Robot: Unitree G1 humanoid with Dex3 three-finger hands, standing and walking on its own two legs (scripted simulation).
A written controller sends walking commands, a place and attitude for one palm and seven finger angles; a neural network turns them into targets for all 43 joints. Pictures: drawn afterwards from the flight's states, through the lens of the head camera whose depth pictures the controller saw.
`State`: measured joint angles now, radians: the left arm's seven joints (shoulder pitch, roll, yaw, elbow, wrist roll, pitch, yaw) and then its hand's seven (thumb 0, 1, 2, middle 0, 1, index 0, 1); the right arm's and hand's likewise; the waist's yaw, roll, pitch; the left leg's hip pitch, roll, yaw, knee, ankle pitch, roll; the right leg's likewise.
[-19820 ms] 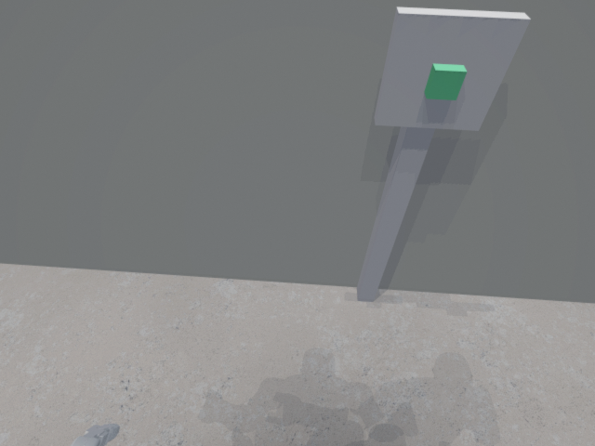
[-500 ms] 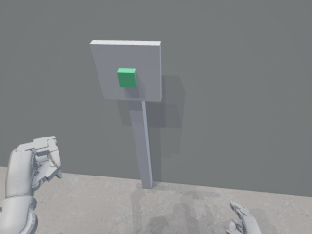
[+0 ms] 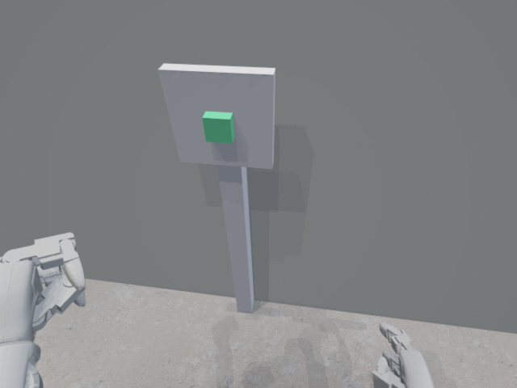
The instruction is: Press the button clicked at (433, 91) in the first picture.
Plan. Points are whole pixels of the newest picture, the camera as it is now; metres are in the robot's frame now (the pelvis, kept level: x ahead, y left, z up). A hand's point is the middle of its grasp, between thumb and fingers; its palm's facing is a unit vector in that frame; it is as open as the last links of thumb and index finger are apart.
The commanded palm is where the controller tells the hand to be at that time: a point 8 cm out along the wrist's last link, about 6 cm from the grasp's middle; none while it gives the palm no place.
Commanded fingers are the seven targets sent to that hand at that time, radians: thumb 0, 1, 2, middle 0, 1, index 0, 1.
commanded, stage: step back with the hand held close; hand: left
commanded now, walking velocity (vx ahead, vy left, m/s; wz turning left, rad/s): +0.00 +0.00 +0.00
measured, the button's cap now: (219, 126) +0.56 +0.16 +0.14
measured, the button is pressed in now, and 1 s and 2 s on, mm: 0 0 0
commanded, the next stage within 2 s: stop stepping back and stand still in 1.30 s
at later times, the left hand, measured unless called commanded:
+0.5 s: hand (54, 306) +0.15 +0.25 +0.15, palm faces +0.30 -0.82 -0.49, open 3.1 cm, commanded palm +0.09 +0.30 +0.17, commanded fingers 0.00 0.90 0.90 -1.30 -1.50 -1.30 -1.50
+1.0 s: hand out of the picture +0.08 +0.28 +0.16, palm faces +0.39 -0.81 -0.43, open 3.1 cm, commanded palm +0.00 +0.32 +0.17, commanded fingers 0.00 0.90 0.90 -1.30 -1.50 -1.30 -1.50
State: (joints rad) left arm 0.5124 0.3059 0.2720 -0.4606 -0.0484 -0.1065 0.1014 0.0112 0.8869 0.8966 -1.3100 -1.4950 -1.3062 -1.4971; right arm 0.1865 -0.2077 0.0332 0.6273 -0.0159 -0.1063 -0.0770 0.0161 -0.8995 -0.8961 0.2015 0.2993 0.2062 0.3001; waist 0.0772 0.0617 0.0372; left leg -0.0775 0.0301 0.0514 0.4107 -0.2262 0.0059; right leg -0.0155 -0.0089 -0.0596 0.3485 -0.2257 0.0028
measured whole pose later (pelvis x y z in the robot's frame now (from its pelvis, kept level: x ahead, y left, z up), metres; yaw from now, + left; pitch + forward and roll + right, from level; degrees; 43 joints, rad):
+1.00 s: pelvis -0.12 +0.04 -0.02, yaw +2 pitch -1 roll -4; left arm 0.55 0.41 0.40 -0.61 -0.01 -0.29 0.16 0.01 0.88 0.90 -1.31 -1.49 -1.31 -1.50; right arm 0.21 -0.19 -0.02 0.60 -0.01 -0.11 -0.08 0.02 -0.90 -0.90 0.20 0.30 0.21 0.30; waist -0.02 0.02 0.06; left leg -0.49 0.02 0.00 0.62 -0.10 0.07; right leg -0.47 0.07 0.03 0.94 -0.42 0.02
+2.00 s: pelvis -0.32 +0.04 -0.02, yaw -1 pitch -1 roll +0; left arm 0.62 0.43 0.40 -0.58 -0.01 -0.23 0.16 0.01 0.89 0.90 -1.31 -1.50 -1.31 -1.50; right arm 0.30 -0.17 0.02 0.63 -0.01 -0.14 -0.06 0.02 -0.90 -0.90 0.20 0.30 0.21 0.30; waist -0.04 -0.02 -0.03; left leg -0.28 0.05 0.00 0.65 -0.37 -0.01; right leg -0.32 0.02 -0.10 0.62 -0.33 -0.03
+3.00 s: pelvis -0.32 +0.07 +0.00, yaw +3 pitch -1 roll -1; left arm 0.28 0.22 0.01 1.05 0.01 0.02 0.02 0.01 0.90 0.90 -0.77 -0.98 -0.78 -0.96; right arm 0.27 -0.20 0.01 1.04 -0.02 0.04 0.00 0.01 -0.90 -0.90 0.20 0.30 0.20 0.30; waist 0.01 0.00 0.08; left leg -0.23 0.00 0.03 0.46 -0.21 0.02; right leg -0.22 0.00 -0.08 0.43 -0.19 -0.03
